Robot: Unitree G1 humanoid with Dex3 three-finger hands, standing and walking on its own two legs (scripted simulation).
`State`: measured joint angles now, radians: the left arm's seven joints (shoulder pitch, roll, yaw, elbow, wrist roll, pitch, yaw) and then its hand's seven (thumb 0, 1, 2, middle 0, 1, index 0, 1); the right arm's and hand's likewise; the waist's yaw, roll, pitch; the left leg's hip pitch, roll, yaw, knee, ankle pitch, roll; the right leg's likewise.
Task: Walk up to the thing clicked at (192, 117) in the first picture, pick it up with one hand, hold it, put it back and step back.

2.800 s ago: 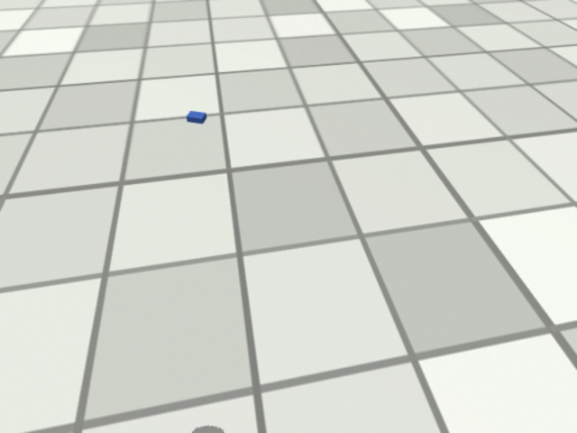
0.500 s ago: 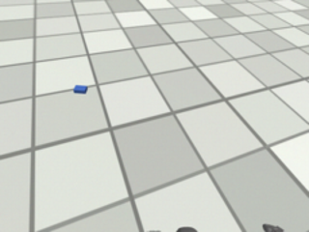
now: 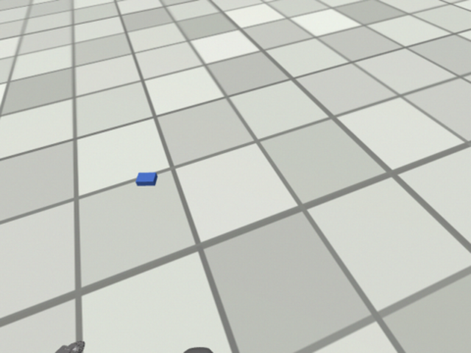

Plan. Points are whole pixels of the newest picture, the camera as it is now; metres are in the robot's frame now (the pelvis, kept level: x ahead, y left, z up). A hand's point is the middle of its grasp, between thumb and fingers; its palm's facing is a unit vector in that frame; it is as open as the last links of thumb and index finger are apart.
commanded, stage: walk up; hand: left
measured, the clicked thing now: (146, 179) +1.15 +0.55 -0.74
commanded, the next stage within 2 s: none
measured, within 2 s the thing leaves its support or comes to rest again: neither
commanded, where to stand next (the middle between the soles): +0.75 +0.40 m, yaw -6 degrees
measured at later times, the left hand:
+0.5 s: hand (47, 299) +0.28 +0.42 -0.14, palm faces -0.09 -0.90 -0.42, open 7.4 cm
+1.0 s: hand (23, 230) +0.46 +0.57 -0.14, palm faces -0.06 -0.86 -0.51, open 7.4 cm
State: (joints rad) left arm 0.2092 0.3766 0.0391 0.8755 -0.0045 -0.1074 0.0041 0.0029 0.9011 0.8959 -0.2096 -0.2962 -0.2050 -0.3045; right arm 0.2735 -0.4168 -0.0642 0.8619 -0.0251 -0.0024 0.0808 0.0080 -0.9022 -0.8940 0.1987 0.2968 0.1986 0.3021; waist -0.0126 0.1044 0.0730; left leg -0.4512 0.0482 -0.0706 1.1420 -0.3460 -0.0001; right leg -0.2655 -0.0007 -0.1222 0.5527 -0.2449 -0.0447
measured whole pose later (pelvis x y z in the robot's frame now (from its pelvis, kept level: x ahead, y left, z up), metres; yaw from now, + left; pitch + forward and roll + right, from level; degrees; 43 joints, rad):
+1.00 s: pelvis +0.41 +0.25 -0.02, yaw -2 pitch -2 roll -2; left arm 0.35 0.48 0.05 0.90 0.03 -0.10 0.02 0.00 0.90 0.90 -0.21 -0.30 -0.21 -0.31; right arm 0.21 -0.48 -0.12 0.82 -0.04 0.02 0.12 0.00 -0.90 -0.89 0.20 0.30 0.20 0.30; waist 0.01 0.06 0.05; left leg -0.46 0.12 0.02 0.74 -0.26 -0.01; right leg -0.26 -0.17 -0.04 0.73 -0.43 0.01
